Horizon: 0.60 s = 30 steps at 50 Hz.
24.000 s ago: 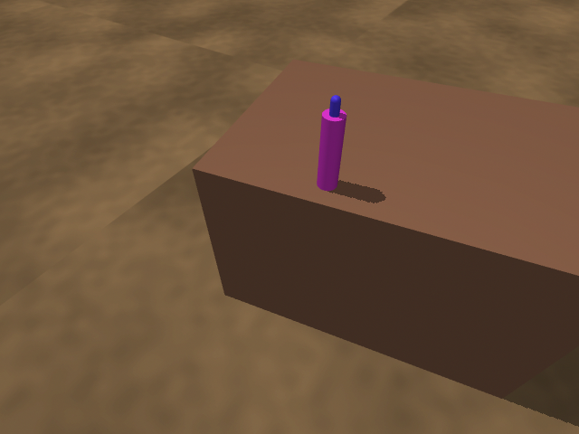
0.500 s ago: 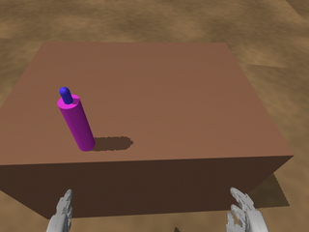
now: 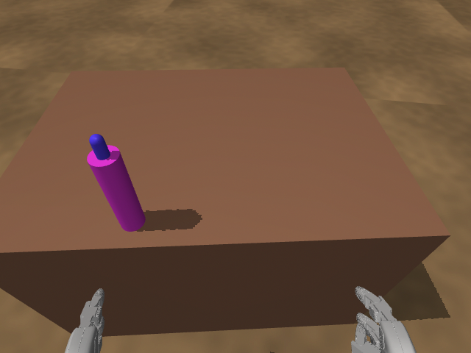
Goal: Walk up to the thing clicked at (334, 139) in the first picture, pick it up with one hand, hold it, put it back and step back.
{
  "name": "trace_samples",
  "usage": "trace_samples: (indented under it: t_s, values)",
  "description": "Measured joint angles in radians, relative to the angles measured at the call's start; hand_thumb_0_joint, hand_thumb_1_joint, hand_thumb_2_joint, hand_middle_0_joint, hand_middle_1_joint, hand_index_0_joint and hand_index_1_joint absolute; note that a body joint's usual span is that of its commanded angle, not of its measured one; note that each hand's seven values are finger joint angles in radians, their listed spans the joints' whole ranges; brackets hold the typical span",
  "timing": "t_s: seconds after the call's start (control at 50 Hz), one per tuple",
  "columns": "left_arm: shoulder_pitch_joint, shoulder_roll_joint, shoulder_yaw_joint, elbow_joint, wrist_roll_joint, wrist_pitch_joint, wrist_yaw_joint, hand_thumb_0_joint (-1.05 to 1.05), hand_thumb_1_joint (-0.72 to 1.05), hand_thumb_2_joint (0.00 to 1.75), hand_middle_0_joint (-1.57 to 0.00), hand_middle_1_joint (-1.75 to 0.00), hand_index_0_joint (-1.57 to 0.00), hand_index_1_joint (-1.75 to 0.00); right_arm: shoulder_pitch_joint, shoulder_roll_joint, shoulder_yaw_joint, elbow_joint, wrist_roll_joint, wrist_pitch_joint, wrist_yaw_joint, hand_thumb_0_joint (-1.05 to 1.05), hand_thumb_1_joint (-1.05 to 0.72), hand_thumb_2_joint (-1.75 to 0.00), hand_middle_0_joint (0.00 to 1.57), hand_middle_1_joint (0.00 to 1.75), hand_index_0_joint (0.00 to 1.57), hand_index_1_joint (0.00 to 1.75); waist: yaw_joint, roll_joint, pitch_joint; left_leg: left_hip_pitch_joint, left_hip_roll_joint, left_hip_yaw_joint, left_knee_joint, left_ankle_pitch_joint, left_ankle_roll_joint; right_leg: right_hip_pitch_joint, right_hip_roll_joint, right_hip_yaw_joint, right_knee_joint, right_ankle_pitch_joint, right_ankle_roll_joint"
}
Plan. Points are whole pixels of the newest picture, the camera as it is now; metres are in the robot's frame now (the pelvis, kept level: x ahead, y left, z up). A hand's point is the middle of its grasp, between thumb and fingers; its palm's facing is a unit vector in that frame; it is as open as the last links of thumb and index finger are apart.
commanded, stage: home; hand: left
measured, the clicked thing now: (117, 185) +0.43 +0.22 +0.06
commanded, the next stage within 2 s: stand in 1.74 s
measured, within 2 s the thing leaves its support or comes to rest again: neither
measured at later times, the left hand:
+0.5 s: hand out of the picture +0.17 +0.18 -0.04, palm faces +0.11 -0.97 -0.22, open 17.4 cm
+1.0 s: hand out of the picture +0.18 +0.18 -0.04, palm faces +0.11 -0.97 -0.22, open 17.6 cm
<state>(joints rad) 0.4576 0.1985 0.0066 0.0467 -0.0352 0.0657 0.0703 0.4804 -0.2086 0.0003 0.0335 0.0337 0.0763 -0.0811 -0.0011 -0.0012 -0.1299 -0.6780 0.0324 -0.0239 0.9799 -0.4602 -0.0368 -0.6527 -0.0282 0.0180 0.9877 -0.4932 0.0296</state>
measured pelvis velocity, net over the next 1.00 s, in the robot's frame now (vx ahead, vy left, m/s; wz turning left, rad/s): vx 0.00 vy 0.00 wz -0.01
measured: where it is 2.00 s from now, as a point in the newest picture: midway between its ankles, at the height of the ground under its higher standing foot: outside the picture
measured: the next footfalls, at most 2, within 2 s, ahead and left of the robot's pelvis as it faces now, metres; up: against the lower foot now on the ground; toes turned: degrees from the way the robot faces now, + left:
none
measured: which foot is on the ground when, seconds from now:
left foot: down 0.00-1.00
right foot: down 0.00-1.00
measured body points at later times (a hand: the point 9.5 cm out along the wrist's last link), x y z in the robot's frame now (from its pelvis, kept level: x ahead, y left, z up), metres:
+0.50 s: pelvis +0.00 +0.00 +0.00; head +0.02 +0.00 +0.45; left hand +0.16 +0.23 -0.03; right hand +0.16 -0.23 -0.03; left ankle +0.02 +0.14 -0.68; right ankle +0.00 -0.14 -0.68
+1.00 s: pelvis +0.00 +0.00 +0.00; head +0.03 +0.00 +0.45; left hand +0.17 +0.23 -0.03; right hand +0.16 -0.22 -0.02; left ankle +0.02 +0.14 -0.68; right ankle +0.00 -0.14 -0.68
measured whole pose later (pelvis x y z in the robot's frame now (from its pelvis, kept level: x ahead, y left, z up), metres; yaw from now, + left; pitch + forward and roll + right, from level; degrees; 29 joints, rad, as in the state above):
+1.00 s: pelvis +0.00 +0.00 +0.00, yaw +0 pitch +10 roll +0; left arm 0.48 0.20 0.00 0.02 -0.03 0.07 0.08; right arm 0.49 -0.20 0.00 -0.01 0.04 0.09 -0.09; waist 0.00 0.00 -0.14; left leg -0.70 0.03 -0.02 1.00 -0.47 -0.03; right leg -0.68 -0.03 0.03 1.00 -0.50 0.04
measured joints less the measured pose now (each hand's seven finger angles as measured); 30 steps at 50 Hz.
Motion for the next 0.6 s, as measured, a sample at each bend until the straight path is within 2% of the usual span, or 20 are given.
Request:
trace_samples:
  t_s: [0.6]
  values:
    - [0.019, 0.001, -0.008, -0.016, 0.001, -0.002, 0.014, -0.01, -0.54, 0.06, -0.06, -0.05, -0.05, -0.06, 0.006, 0.005, 0.000, -0.030, 0.004, 0.009, -0.007, 0.01, -0.90, -0.90, 0.20, 0.31, 0.20, 0.30, 0.002, 0.004, -0.013, -0.022, -0.001, 0.008, 0.024, -0.013, 0.005, -0.023, -0.001, 0.008, 0.020, -0.009, 0.006]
